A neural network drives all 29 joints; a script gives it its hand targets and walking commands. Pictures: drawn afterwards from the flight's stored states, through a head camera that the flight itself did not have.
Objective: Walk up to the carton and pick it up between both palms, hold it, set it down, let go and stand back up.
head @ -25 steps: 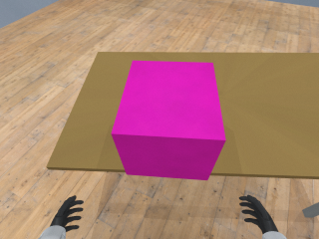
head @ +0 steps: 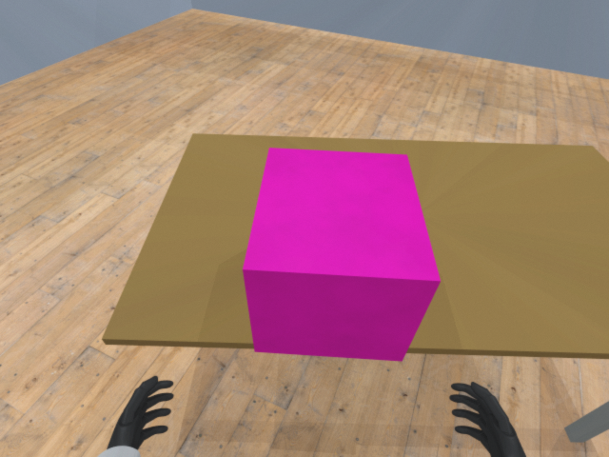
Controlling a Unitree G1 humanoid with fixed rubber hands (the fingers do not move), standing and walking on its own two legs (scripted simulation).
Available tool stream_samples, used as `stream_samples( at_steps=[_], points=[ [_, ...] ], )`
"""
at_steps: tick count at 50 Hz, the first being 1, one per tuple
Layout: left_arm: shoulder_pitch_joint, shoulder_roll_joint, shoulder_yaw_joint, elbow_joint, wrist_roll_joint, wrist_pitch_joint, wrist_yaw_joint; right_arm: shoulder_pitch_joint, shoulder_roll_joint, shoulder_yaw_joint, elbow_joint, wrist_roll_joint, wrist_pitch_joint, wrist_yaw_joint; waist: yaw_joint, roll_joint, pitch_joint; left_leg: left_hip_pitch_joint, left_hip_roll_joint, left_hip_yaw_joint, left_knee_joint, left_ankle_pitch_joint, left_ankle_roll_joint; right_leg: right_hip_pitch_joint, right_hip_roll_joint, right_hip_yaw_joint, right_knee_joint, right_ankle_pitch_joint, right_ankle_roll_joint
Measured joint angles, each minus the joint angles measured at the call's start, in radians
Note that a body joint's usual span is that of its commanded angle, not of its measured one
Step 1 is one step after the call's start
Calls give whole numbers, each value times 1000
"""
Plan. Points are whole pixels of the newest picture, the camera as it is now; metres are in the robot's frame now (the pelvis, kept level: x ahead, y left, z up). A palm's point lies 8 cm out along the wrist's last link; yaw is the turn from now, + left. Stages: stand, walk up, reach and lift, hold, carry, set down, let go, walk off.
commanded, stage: reach and lift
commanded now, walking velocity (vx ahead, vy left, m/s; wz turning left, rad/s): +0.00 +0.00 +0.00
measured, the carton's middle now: (333, 250) +0.47 -0.04 -0.03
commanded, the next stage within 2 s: none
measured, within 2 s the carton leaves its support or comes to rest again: neither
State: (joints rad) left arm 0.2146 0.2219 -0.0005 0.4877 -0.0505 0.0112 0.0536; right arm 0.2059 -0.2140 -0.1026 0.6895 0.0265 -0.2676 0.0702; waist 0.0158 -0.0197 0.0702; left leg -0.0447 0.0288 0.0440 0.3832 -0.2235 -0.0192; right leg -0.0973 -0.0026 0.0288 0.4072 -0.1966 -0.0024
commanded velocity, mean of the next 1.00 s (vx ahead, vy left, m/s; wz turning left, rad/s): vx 0.00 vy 0.00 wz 0.00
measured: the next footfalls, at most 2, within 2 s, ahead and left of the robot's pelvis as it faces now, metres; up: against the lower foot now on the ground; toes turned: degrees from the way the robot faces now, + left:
none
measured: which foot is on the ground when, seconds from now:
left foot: down 0.00-1.00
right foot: down 0.00-1.00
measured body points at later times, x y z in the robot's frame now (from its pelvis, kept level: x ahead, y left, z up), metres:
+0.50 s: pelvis +0.03 +0.00 +0.00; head +0.02 -0.01 +0.45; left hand +0.22 +0.22 -0.04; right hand +0.21 -0.26 -0.06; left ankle +0.00 +0.13 -0.74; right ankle +0.03 -0.12 -0.74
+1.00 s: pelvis +0.02 +0.00 +0.00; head +0.01 -0.01 +0.45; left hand +0.29 +0.20 +0.00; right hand +0.28 -0.28 -0.01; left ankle +0.00 +0.13 -0.74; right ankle +0.03 -0.12 -0.74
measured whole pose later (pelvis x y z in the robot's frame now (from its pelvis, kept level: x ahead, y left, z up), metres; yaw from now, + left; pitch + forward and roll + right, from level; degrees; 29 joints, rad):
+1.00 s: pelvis +0.02 +0.00 +0.00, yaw +0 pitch -1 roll +0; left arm -0.03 0.24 -0.09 0.63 -0.25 -0.31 0.04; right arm -0.06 -0.35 0.01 0.75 0.35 -0.37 0.06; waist -0.02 0.02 -0.01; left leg -0.13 0.04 0.03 0.41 -0.25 -0.03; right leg -0.18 0.01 0.02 0.42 -0.22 0.00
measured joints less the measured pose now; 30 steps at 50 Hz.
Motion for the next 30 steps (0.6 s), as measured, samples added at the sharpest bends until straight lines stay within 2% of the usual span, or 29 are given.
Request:
stream_samples(
  at_steps=[8, 13, 22, 30],
  points=[
    [6, -29, -60, 27, -49, -90, 34, -27, -48, -22, 16, 49, -20, 33, 1, 15, -38, -22, -8, 8, 5, -11, 11, -19, -8, 8, -6, -3, 10],
    [-12, -41, -79, 43, -53, -168, 44, -51, -59, -16, 61, 95, -60, 38, -1, 19, -43, -36, -1, 6, 14, -22, 6, -26, -2, 6, -12, -7, 13],
    [-16, -45, -73, 119, -62, -359, 5, -50, -65, 48, 145, 198, -226, 15, -13, 44, -44, -36, 13, -10, 42, -56, -5, -12, 10, -10, -3, -34, 9],
    [-41, -6, -101, 172, -144, -488, -21, -90, -75, 73, 136, 253, -298, 2, -32, 55, -45, -65, 10, -24, 80, -77, -8, -44, 7, -24, 51, -69, 6]
  ],
)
